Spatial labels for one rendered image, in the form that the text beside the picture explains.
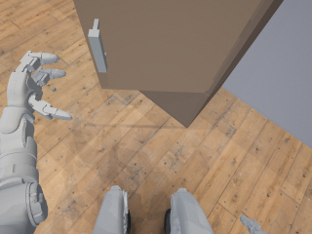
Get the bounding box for right robot shin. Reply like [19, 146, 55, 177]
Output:
[170, 188, 187, 234]

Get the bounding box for robot right hand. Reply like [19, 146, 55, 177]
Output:
[239, 215, 267, 234]

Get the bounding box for handle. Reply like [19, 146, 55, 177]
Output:
[88, 19, 108, 73]

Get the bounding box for robot left hand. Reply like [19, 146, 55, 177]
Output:
[7, 51, 73, 121]

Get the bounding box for cupboard door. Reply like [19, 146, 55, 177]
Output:
[73, 0, 261, 93]

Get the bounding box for robot right thigh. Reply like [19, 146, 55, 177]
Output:
[171, 191, 215, 234]

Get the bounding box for left robot upper arm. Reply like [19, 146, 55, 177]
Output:
[0, 182, 49, 234]

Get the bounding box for robot left forearm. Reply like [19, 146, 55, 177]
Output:
[0, 106, 39, 190]

